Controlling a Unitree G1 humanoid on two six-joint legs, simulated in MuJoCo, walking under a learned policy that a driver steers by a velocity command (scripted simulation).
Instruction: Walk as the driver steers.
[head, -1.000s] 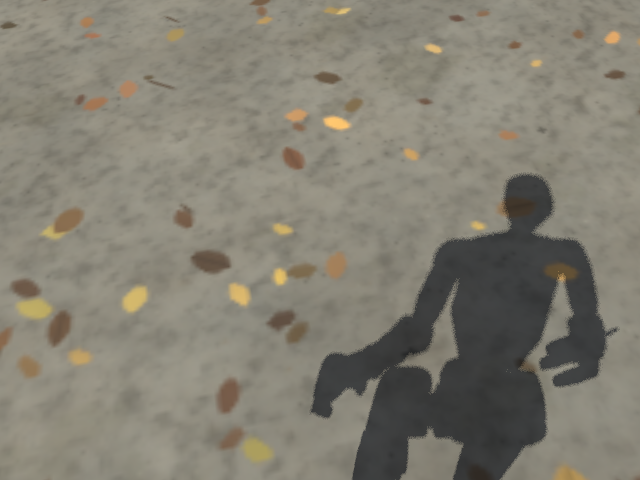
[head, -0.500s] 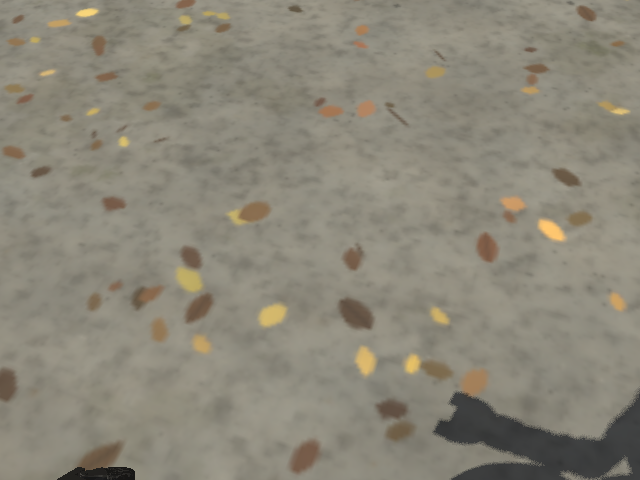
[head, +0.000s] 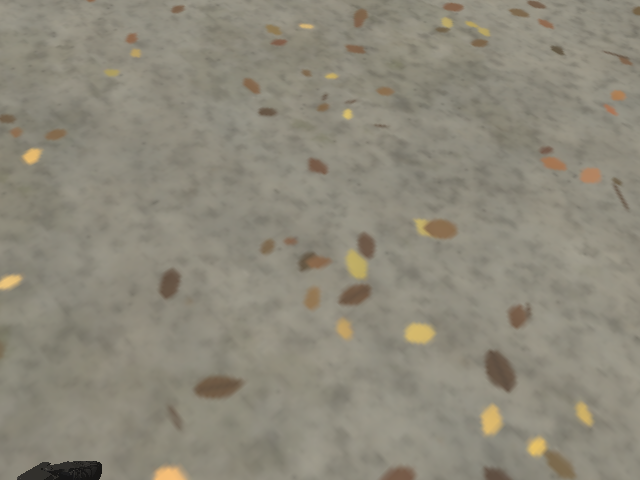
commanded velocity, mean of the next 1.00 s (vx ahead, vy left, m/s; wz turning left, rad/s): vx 0.29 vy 0.00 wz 0.20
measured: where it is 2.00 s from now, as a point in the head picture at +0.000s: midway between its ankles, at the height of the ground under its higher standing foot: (278, 228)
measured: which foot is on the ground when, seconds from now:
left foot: down 0.00-0.18, up 0.20-0.58, down 0.60-1.00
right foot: up 0.00-0.16, down 0.18-0.60, up 0.62-1.00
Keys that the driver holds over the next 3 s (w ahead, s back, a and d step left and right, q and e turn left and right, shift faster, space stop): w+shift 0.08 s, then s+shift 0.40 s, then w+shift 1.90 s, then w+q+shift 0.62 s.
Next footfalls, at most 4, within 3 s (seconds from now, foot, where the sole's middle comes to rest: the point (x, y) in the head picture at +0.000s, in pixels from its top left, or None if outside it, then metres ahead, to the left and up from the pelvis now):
0.18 right None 0.11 -0.13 -0.78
0.60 left None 0.04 0.12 -0.78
1.06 right None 0.42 -0.08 -0.78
1.54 left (250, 297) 0.85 0.13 -0.78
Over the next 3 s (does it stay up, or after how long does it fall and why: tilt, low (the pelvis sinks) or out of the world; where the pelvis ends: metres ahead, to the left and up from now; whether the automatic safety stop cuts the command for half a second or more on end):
stays up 2.09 0.25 -0.01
